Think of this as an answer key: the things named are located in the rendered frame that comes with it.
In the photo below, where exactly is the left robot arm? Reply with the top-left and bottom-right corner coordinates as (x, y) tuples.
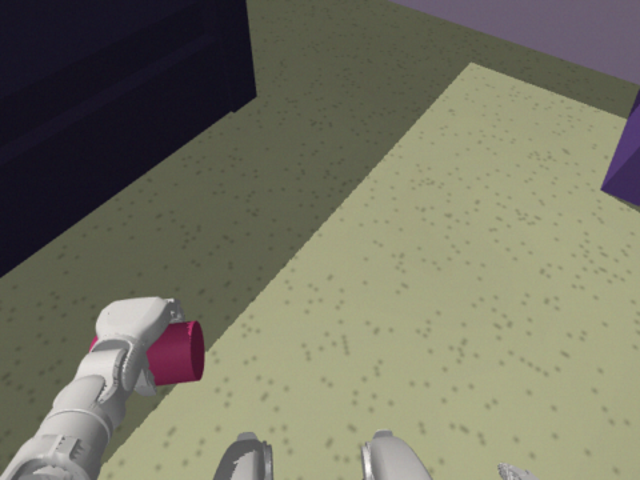
(0, 334), (146, 480)

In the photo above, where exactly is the sofa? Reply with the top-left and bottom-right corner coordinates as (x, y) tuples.
(0, 0), (257, 278)

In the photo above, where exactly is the right robot hand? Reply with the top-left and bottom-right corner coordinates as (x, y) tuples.
(498, 463), (539, 480)

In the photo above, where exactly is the left robot hand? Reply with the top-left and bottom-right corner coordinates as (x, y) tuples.
(95, 297), (185, 396)

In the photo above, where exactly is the can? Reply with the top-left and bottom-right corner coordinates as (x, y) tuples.
(89, 321), (205, 386)

